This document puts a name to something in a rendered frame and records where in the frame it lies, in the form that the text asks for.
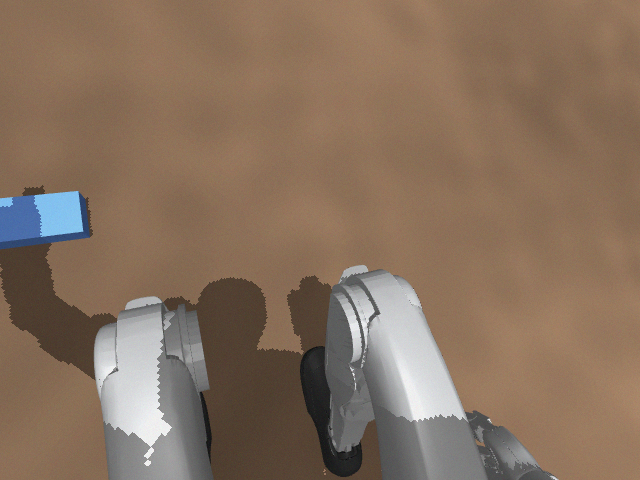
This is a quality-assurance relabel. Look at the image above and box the right robot foot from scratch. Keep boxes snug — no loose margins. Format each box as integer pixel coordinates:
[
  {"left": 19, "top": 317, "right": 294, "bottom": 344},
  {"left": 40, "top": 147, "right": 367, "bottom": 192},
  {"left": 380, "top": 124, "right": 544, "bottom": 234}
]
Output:
[{"left": 300, "top": 346, "right": 362, "bottom": 477}]

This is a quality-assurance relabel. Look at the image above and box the right robot hand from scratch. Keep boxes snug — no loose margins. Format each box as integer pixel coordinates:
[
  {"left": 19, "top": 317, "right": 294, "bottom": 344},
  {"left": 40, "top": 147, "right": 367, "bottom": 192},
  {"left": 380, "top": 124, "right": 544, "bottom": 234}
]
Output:
[{"left": 465, "top": 410, "right": 542, "bottom": 480}]

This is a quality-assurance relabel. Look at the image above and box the small box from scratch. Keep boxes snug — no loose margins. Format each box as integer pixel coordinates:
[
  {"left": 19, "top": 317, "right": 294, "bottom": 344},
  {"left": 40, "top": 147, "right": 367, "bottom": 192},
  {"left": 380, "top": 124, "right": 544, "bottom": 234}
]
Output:
[{"left": 0, "top": 191, "right": 90, "bottom": 249}]

